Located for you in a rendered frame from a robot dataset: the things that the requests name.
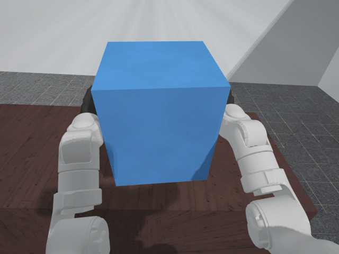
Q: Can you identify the right robot forearm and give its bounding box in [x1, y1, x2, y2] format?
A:
[219, 104, 311, 233]

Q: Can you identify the carton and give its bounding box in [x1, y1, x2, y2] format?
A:
[91, 41, 231, 186]

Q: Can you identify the left robot forearm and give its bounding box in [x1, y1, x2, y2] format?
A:
[46, 113, 104, 254]

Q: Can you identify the pedestal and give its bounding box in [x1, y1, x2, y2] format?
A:
[0, 104, 318, 254]

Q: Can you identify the left robot hand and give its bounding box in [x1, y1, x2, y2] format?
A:
[80, 85, 97, 115]

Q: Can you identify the right robot hand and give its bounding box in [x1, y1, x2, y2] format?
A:
[227, 89, 234, 104]

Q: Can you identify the left robot upper arm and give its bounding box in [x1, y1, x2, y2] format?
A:
[47, 216, 110, 254]

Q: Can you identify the right robot upper arm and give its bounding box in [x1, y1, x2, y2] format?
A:
[246, 195, 339, 254]

